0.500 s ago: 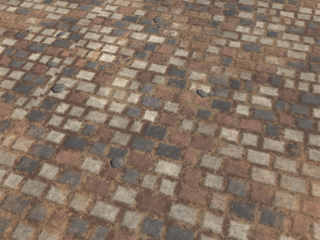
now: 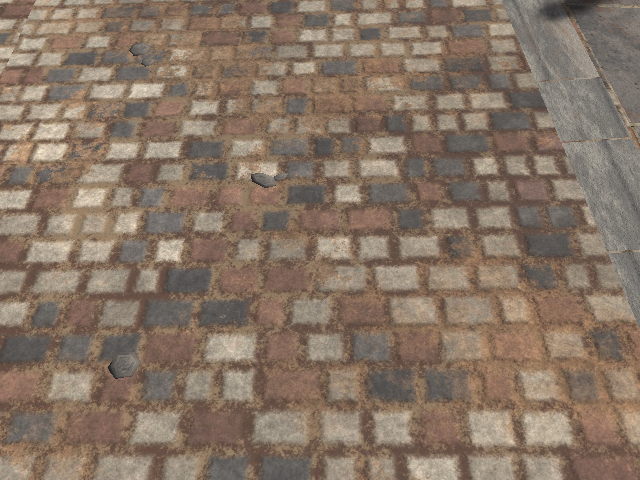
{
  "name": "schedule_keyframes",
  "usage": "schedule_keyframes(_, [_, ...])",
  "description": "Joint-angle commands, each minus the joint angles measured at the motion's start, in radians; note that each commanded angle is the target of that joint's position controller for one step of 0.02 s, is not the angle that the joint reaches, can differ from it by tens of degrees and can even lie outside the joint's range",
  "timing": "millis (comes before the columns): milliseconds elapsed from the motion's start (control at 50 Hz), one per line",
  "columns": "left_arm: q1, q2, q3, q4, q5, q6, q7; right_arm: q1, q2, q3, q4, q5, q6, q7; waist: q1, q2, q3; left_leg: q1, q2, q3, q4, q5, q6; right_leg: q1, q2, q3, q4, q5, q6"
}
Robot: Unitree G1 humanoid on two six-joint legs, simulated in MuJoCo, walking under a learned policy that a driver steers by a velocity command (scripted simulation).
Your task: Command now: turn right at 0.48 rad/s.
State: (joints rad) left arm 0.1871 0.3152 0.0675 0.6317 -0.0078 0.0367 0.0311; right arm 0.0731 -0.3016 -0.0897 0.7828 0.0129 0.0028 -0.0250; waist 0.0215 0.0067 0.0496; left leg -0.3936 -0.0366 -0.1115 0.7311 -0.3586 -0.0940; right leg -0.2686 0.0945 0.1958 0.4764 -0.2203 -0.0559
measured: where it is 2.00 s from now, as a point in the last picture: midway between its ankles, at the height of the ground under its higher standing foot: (291, 367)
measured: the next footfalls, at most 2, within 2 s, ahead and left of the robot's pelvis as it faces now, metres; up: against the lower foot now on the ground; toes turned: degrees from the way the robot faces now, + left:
left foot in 0.10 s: +0.06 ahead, +0.14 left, +0.00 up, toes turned -8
right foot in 0.44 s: +0.01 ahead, -0.10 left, +0.00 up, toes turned -3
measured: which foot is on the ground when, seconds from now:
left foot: up 0.00-0.08, down 0.10-0.44, up 0.46-0.84, down 0.86-1.00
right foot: down 0.00-0.10, up 0.12-0.42, down 0.44-0.86, up 0.88-1.00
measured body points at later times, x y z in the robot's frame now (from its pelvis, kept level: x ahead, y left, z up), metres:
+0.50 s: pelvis +0.03 +0.01 -0.01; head +0.04 +0.00 +0.44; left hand +0.16 +0.27 -0.11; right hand +0.11 -0.27 -0.13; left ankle +0.02 +0.14 -0.73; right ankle -0.03 -0.10 -0.74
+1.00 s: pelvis +0.26 +0.07 -0.01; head +0.29 +0.09 +0.43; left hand +0.31 +0.36 -0.13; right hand +0.43 -0.18 -0.11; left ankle +0.31 +0.15 -0.74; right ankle +0.17 -0.10 -0.65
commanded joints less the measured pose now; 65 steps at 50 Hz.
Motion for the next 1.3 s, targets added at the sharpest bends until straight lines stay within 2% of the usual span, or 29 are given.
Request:
schedule_keyframes(20, [-0.030,0.164,0.047,-0.075,-0.001,-0.002,0.000,-0.004,-0.097,-0.020,-0.064,0.003,-0.030,0.012,0.003,-0.171,-0.142,0.005,-0.002,0.015,-0.087,-0.001,0.015,0.159,-0.258,0.295,-0.057,0.394,-0.165])
schedule_keyframes(80, [-0.053,0.135,0.033,-0.074,-0.015,0.006,0.004,0.063,-0.093,-0.018,-0.046,-0.006,-0.042,0.028,-0.040,-0.143,-0.149,0.190,0.020,0.039,-0.371,0.257,0.061,0.100,-0.199,0.274,0.005,0.317,-0.094])
schedule_keyframes(100, [-0.009,0.099,0.021,-0.067,-0.001,0.003,0.004,0.069,-0.135,-0.024,-0.053,-0.023,-0.042,0.025,-0.019,-0.044,-0.160,0.286,0.145,-0.079,-0.406,0.364,0.107,0.026,-0.138,0.211,0.090,0.118,-0.039])
schedule_keyframes(120, [0.071,0.064,0.009,-0.059,0.021,-0.004,0.001,0.033,-0.193,-0.027,-0.073,-0.035,-0.034,0.018,0.046,0.191,-0.142,0.344,0.313,-0.262,-0.400,0.628,0.214,-0.108,0.021,0.060,0.260,-0.310,0.026])
schedule_keyframes(140, [0.033,0.132,0.032,-0.075,0.018,-0.011,0.006,0.050,-0.170,-0.020,-0.062,-0.053,-0.036,0.022,0.010,0.240,-0.113,0.256,0.422,-0.399,-0.424,0.594,0.375,-0.190,0.029,0.010,0.434,-0.470,0.077])
schedule_keyframes(160, [0.028,0.189,0.052,-0.056,0.008,-0.012,0.011,0.032,-0.151,-0.014,-0.070,-0.040,-0.040,0.022,0.002,0.155,-0.088,0.237,0.397,-0.363,-0.430,0.502,0.387,-0.205,-0.006,0.019,0.566,-0.421,0.100])
schedule_keyframes(180, [0.021,0.185,0.056,-0.041,0.004,-0.008,0.012,0.005,-0.130,-0.008,-0.067,-0.026,-0.040,0.019,0.008,0.124,-0.077,0.239,0.337,-0.288,-0.420,0.433,0.345,-0.220,-0.014,0.019,0.613,-0.357,0.116])
schedule_keyframes(220, [0.030,0.126,0.043,-0.018,0.006,0.007,0.013,-0.018,-0.092,0.012,-0.064,-0.009,-0.039,0.014,0.006,0.121,-0.065,0.243,0.274,-0.199,-0.408,0.421,0.307,-0.212,-0.026,0.023,0.617,-0.283,0.147])
schedule_keyframes(280, [0.005,0.051,0.011,-0.019,0.003,0.001,0.004,0.021,-0.078,0.023,-0.035,-0.016,-0.026,0.008,-0.013,0.149,-0.099,0.278,0.212,-0.108,-0.418,0.352,0.291,-0.129,-0.076,-0.083,0.391,-0.229,0.162])
schedule_keyframes(360, [-0.045,0.068,0.005,-0.018,-0.014,-0.022,-0.006,0.108,-0.180,-0.001,-0.015,-0.002,-0.002,0.004,-0.077,0.193,-0.048,0.228,0.227,-0.180,-0.485,-0.077,0.306,-0.028,-0.063,-0.204,0.119,-0.232,0.128])
schedule_keyframes(420, [0.044,0.063,0.006,0.037,-0.009,-0.051,-0.009,0.105,-0.155,0.010,-0.013,0.016,-0.008,0.007,-0.022,0.135,-0.026,0.103,0.206,-0.168,-0.465,-0.133,0.269,0.188,-0.060,-0.214,-0.124,-0.054,0.044])
schedule_keyframes(440, [0.112,0.077,0.009,0.052,-0.008,-0.059,-0.004,0.078,-0.105,0.027,-0.022,0.007,-0.022,0.013,0.014,0.100,-0.058,0.009,0.180,-0.132,-0.388,-0.106,0.227,0.321,-0.127,-0.136,-0.124,-0.054,0.008])
schedule_keyframes(460, [0.204,0.156,0.031,0.079,0.007,-0.067,-0.005,0.011,-0.023,0.048,-0.062,-0.005,-0.044,0.019,0.045,-0.088,-0.086,-0.131,0.051,0.049,-0.172,-0.079,0.150,0.396,-0.243,0.061,-0.137,-0.210,-0.064])
schedule_keyframes(480, [0.237,0.201,0.046,0.085,0.006,-0.075,-0.017,-0.038,-0.043,0.047,-0.096,0.000,-0.068,0.022,0.073,-0.218,-0.044,-0.242,0.007,0.132,-0.017,-0.120,0.115,0.375,-0.396,0.305,-0.259,-0.308,-0.169])
schedule_keyframes(520, [0.238,0.134,0.026,0.090,0.014,-0.100,-0.017,-0.051,-0.121,0.018,-0.100,0.026,-0.089,0.033,0.067,-0.179,0.072,-0.418,0.079,0.063,0.224,-0.183,0.128,0.376,-0.439,0.362,-0.316,-0.295,-0.219])
schedule_keyframes(600, [0.205,0.096,0.016,0.084,0.011,-0.108,-0.015,-0.037,-0.075,0.029,-0.076,0.022,-0.093,0.066,0.053,-0.122,0.068,-0.463,0.130,0.081,0.217,0.057,0.137,0.406,-0.355,0.098,-0.349,-0.004,-0.138])
schedule_keyframes(680, [0.198,0.119,0.025,0.091,0.006,-0.112,-0.016,-0.087,-0.027,0.054,-0.100,0.013,-0.083,0.089,0.061,-0.113,0.057,-0.288,0.109,0.126,0.031,0.251,0.093,0.265,-0.303,-0.110,-0.370,0.136,-0.116])
schedule_keyframes(780, [0.213,0.154,0.040,0.119,-0.010,-0.117,-0.020,-0.128,-0.066,0.051,-0.145,0.014,-0.071,0.097,0.043,-0.108,0.086,-0.184,0.078,0.145,-0.105,0.286,0.145,0.267,-0.361,-0.199,-0.358,0.236,-0.089])
schedule_keyframes(820, [0.199,0.174,0.046,0.118,-0.006,-0.108,-0.015,-0.060,-0.104,0.032,-0.144,0.011,-0.069,0.095,-0.011,-0.120,0.014,-0.061,0.022,0.191,-0.118,0.242,0.188,0.309,-0.357,-0.257,-0.212,0.616,-0.058])
schedule_keyframes(860, [0.211,0.165,0.038,0.104,0.004,-0.094,0.000,0.220,-0.186,-0.022,-0.074,0.019,-0.056,0.078,-0.150,-0.089,-0.162,0.340,-0.048,0.198,-0.126,0.227,0.242,0.173,-0.295,-0.332,0.186,0.804,0.003])
schedule_keyframes(880, [0.266,0.093,0.011,0.053,0.024,-0.105,-0.001,0.352,-0.299,-0.054,-0.066,0.016,-0.046,0.059,-0.156,0.126,-0.289,0.700,0.188,-0.212,-0.160,0.101,0.368,-0.184,-0.200,-0.342,0.590,0.384,0.072])
schedule_keyframes(900, [0.304,0.015,-0.022,0.046,0.022,-0.137,-0.014,0.353,-0.297,-0.039,-0.074,0.020,-0.053,0.063,-0.104,0.223,-0.443,0.811,0.359,-0.719,-0.392,-0.199,0.479,-0.373,-0.046,-0.153,0.809,-0.354,0.091])
schedule_keyframes(920, [0.164,0.114,0.002,0.026,-0.023,-0.158,-0.025,0.322,-0.221,-0.020,-0.078,0.015,-0.064,0.063,-0.149,0.139,-0.318,0.722,0.348,-0.692,-0.481,-0.255,0.427,-0.476,-0.093,-0.066,0.884,-0.304,0.070])
schedule_keyframes(940, [0.101,0.134,0.005,0.002,-0.041,-0.172,-0.027,0.268,-0.200,-0.014,-0.082,0.007,-0.071,0.063,-0.126,0.094,-0.185,0.583,0.324,-0.566,-0.491,-0.186,0.393,-0.510,-0.136,-0.090,0.850,-0.211,0.047])
schedule_keyframes(980, [0.091,0.126,0.010,0.008,0.000,-0.177,-0.013,0.158,-0.157,-0.001,-0.113,-0.010,-0.075,0.059,-0.044,0.016,-0.079,0.316,0.240,-0.365,-0.500,0.049,0.362,-0.403,-0.206,-0.097,0.715,-0.085,0.041])
schedule_keyframes(1040, [0.127,0.101,0.010,0.011,0.020,-0.146,-0.016,0.117,-0.128,0.003,-0.136,-0.011,-0.079,0.049,0.007,0.063,-0.063,0.166,0.186,-0.262,-0.553,0.190,0.381,-0.322,-0.222,-0.107,0.635,-0.026,0.074])
schedule_keyframes(1100, [0.031,0.079,0.004,-0.027,0.032,-0.135,-0.009,0.163,-0.146,-0.002,-0.117,-0.003,-0.085,0.034,-0.017,0.042,-0.015,0.114,0.156,-0.194,-0.566,0.285,0.377,-0.370,-0.206,-0.126,0.478,0.111,0.117])
schedule_keyframes(1200, [-0.177,0.032,-0.015,-0.077,0.019,-0.157,-0.027,0.263,-0.165,-0.009,-0.077,0.015,-0.067,0.013,-0.100,0.051,-0.010,0.126,0.109,-0.164,-0.514,0.277,0.313,-0.283,-0.127,-0.145,0.128,0.349,0.131])
schedule_keyframes(1300, [-0.218,0.073,-0.002,-0.089,0.003,-0.176,-0.055,0.321,-0.150,-0.007,-0.049,0.015,-0.045,0.001,-0.099,0.085,-0.030,0.312,0.177,-0.278,-0.382,0.327,0.293,-0.254,-0.105,-0.112,0.002,0.270,0.092])
Keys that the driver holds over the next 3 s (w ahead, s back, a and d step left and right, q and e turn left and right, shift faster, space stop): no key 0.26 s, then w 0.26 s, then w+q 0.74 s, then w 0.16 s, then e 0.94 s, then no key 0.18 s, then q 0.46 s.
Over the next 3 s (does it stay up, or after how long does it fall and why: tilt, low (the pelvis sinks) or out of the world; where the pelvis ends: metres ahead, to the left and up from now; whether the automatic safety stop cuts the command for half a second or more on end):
stays up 0.69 0.13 -0.01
